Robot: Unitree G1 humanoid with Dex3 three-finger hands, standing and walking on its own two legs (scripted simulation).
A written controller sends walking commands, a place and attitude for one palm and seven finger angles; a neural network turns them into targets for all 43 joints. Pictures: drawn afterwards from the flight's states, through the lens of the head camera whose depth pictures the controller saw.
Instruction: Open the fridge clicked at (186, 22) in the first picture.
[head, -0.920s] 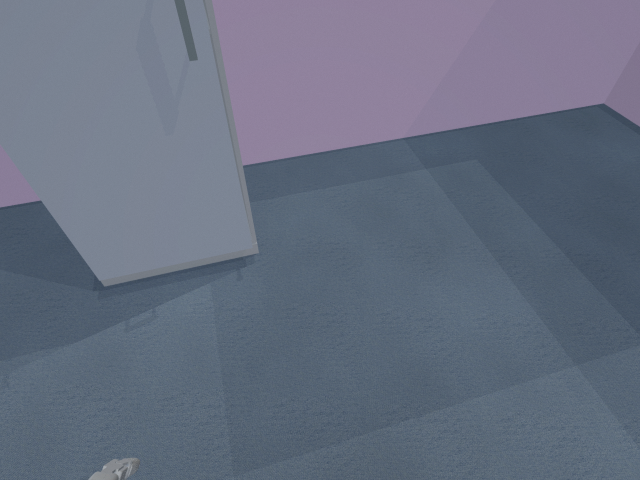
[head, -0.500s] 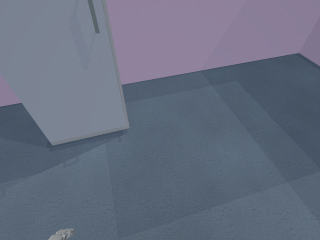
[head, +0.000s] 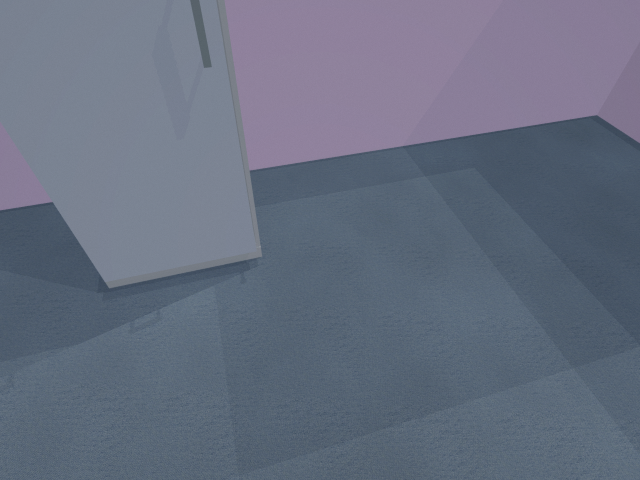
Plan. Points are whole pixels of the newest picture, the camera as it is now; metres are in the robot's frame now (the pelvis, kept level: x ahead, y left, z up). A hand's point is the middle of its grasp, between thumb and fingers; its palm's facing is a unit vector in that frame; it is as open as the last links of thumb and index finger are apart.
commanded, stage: look at it before walking up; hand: right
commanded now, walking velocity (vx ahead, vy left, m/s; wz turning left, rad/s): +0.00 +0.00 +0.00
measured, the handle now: (196, 8) +1.00 +0.34 +0.20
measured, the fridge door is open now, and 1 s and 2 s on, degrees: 0 0 0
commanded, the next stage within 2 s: walk to a spot facing it in 0.52 s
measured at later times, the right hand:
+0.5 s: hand out of the picture +0.07 -0.24 -0.16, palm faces -0.02 +0.95 -0.32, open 7.4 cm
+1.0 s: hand out of the picture +0.07 -0.19 -0.18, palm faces -0.14 +0.96 -0.25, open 7.4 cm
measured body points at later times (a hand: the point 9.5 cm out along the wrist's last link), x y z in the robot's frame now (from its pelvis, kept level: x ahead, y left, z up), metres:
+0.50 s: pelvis +0.00 +0.01 +0.00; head +0.00 +0.00 +0.45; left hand +0.07 +0.30 -0.13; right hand +0.07 -0.29 -0.13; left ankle +0.00 +0.13 -0.75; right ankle +0.00 -0.11 -0.75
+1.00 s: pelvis -0.01 +0.01 -0.02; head +0.01 +0.02 +0.43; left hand +0.03 +0.28 -0.17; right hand +0.07 -0.24 -0.16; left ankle -0.01 +0.12 -0.74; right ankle +0.00 -0.11 -0.75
